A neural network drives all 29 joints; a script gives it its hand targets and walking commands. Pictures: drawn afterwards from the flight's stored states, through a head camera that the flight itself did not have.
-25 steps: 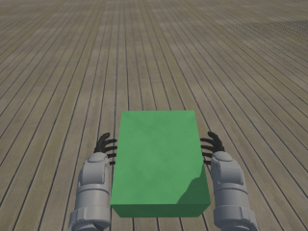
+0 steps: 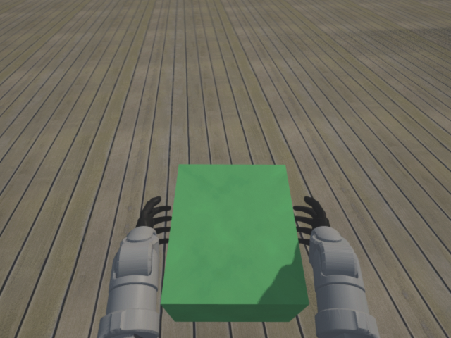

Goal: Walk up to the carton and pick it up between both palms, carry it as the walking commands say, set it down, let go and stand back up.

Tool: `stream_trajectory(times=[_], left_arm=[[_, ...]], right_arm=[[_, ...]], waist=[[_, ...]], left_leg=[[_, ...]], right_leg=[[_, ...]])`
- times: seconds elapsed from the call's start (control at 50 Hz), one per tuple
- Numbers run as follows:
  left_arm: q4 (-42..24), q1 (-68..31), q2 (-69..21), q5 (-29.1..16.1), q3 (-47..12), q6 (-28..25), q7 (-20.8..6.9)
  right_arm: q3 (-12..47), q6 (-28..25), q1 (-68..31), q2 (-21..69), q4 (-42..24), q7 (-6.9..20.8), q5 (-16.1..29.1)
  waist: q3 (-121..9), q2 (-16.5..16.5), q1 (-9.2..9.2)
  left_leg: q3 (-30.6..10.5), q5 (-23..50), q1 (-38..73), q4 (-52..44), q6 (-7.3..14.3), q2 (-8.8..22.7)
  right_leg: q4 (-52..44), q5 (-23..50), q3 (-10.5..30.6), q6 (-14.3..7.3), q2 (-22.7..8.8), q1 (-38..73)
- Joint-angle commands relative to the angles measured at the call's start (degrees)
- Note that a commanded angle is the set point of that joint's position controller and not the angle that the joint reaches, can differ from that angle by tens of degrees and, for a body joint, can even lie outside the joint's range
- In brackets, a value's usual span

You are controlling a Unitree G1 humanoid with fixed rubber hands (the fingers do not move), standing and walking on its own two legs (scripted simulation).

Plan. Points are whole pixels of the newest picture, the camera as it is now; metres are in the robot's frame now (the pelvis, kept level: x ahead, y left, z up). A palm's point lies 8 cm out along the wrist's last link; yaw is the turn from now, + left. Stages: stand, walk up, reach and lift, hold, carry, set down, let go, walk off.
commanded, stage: reach and lift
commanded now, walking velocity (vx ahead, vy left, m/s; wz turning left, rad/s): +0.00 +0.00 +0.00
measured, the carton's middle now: (232, 240) +0.33 +0.00 -0.03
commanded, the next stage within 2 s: hold in 0.30 s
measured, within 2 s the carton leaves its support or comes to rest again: neither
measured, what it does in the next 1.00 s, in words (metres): stands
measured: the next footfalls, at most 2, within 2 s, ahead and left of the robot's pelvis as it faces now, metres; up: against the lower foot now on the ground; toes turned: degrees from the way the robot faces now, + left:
none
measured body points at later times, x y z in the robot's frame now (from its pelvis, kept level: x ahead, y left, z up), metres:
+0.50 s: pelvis +0.00 +0.01 +0.00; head -0.05 +0.00 +0.45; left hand +0.29 +0.16 +0.04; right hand +0.29 -0.16 +0.04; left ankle +0.00 +0.12 -0.75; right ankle +0.03 -0.12 -0.75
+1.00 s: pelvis -0.01 +0.00 +0.00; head -0.06 +0.00 +0.45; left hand +0.29 +0.16 +0.04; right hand +0.29 -0.16 +0.03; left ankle +0.00 +0.12 -0.75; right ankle +0.03 -0.12 -0.75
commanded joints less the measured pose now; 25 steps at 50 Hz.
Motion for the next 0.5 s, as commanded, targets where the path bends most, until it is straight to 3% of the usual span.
stream_trajectory(times=[0.0, 0.48], left_arm=[[-3.36, -31.50, -52.06, -17.17, -32.64, -2.84, -15.83], [-6.22, -27.34, -53.34, -18.71, -34.85, -1.74, -14.72]], right_arm=[[32.76, -2.42, -30.36, 52.64, -2.88, 16.23, 17.33], [34.75, -1.16, -27.81, 50.97, -6.67, 16.45, 18.95]], waist=[[-16.32, -0.19, -0.14], [-13.79, 0.20, -0.78]], left_leg=[[-1.13, 11.05, -1.29, -2.85, -0.09, -3.56], [-1.95, 8.54, -1.54, -2.95, 0.09, -3.12]], right_leg=[[-1.04, 10.56, 2.40, 0.38, 3.20, 9.12], [-0.80, 6.62, 2.25, -0.09, 3.64, 6.91]])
